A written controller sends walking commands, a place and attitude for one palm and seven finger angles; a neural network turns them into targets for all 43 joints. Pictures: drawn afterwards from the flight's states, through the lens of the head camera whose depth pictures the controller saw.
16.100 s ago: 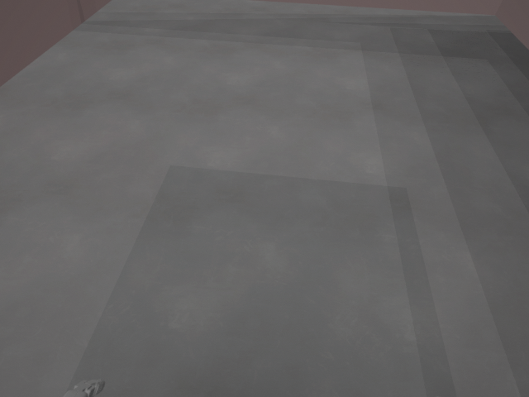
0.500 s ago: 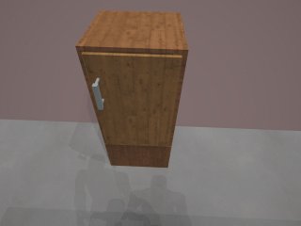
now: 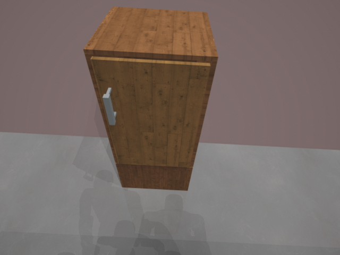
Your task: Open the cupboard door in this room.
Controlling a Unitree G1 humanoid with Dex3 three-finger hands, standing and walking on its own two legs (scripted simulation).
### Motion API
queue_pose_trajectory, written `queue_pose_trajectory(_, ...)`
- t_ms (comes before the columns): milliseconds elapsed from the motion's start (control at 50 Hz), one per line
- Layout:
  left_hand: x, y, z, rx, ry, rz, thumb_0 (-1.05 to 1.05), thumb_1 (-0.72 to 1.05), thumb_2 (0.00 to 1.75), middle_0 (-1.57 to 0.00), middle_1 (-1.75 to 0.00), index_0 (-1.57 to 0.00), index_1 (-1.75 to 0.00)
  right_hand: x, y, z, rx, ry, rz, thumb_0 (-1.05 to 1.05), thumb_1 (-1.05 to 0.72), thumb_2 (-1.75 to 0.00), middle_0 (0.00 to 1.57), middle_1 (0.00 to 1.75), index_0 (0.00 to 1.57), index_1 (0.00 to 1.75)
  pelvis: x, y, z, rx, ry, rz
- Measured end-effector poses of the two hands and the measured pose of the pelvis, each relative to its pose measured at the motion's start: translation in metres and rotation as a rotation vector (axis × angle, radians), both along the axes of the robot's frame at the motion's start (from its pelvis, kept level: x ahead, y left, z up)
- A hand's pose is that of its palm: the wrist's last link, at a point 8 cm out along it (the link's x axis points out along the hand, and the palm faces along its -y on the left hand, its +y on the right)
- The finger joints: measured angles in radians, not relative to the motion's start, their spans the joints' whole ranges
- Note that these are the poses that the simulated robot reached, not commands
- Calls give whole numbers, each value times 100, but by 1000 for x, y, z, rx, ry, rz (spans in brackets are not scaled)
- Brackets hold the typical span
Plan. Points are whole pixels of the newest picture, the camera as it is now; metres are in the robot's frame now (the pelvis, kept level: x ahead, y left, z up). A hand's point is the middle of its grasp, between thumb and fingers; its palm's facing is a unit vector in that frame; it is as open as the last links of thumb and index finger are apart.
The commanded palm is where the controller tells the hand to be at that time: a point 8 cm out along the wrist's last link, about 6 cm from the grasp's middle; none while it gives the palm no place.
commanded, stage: shuffle to correct the standing spot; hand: left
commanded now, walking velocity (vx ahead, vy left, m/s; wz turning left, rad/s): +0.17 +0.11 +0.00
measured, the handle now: (110, 106) +0.59 +0.26 -0.03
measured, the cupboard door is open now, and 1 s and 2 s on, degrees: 0 0 0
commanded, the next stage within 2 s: come to a stop and stand still in 0.04 s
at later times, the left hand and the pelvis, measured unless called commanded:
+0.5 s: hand out of the picture +0.05 +0.21 -0.18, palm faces +0.09 -0.98 -0.17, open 7.4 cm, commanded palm none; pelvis +0.06 +0.04 +0.00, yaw +2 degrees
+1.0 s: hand out of the picture +0.05 +0.18 -0.17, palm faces +0.05 -0.98 -0.19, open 7.3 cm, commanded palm none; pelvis +0.05 +0.01 +0.01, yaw +2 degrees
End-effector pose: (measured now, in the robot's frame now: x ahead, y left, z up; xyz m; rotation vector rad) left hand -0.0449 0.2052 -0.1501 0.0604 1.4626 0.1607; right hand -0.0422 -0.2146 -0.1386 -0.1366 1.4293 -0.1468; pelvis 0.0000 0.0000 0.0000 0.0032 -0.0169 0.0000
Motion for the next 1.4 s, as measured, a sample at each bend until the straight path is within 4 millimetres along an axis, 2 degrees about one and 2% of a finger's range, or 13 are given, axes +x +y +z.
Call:
queue_pose_trajectory(120,55,9,5,40,-104,-27,1,91,90,-20,-30,-20,-29,4,10,-6,37,35,-13,0,-91,-90,20,30,20,30,20,-1,-2,10,1,4)
queue_pose_trajectory(180,70,18,8,69,-160,11,1,93,90,-20,-30,-20,-29,19,12,-11,50,62,20,0,-91,-90,20,30,20,30,28,2,-4,-7,-5,38)
queue_pose_trajectory(260,72,29,13,79,-149,33,1,92,90,-20,-30,-20,-29,65,16,-5,40,7,49,1,-91,-90,20,30,20,30,37,12,3,-9,-2,51)
queue_pose_trajectory(340,74,40,0,48,-92,26,0,91,90,-20,-30,-20,-29,106,17,-4,-21,-94,63,2,-94,-90,20,30,20,30,47,28,-4,-22,-7,34)
queue_pose_trajectory(460,85,50,0,36,-63,16,0,91,90,-20,-30,-20,-29,140,26,5,-44,-146,81,2,-94,-90,20,30,20,30,55,37,0,8,6,31)
queue_pose_trajectory(600,96,50,10,55,-82,-23,0,91,90,-20,-30,-20,-29,166,24,7,-27,-212,65,1,-93,-90,20,30,20,30,53,32,4,4,17,13)
queue_pose_trajectory(680,98,46,13,73,-102,-40,0,91,90,-20,-30,-20,-29,167,17,5,-12,-231,56,0,-92,-90,20,30,20,30,47,24,3,0,17,8)
queue_pose_trajectory(760,99,38,15,75,-120,-48,0,91,90,-20,-30,-20,-29,157,10,3,-2,-216,45,0,-92,-90,20,30,20,30,45,17,3,1,14,12)
queue_pose_trajectory(920,96,27,16,66,-121,-44,1,92,90,-20,-30,-20,-29,117,-3,2,-7,-113,38,0,-93,-90,20,30,20,30,47,9,7,2,1,21)
queue_pose_trajectory(1040,88,18,15,47,-93,-32,1,92,90,-20,-30,-20,-29,87,2,2,12,-15,30,0,-92,-90,20,30,20,30,51,5,9,0,0,29)
queue_pose_trajectory(1140,81,9,13,25,-61,-18,0,91,90,-20,-30,-20,-29,73,10,2,27,37,20,0,-92,-90,20,30,20,30,55,4,10,-2,1,33)
queue_pose_trajectory(1260,76,9,8,18,-34,-43,0,91,90,-20,-30,-20,-29,82,18,-4,37,9,10,0,-91,-90,20,30,20,30,58,13,4,-31,10,28)
queue_pose_trajectory(1400,102,35,8,55,-77,-40,0,90,90,-20,-30,-20,-30,104,29,-8,28,-42,30,1,-93,-90,20,30,20,30,68,27,0,-15,7,28)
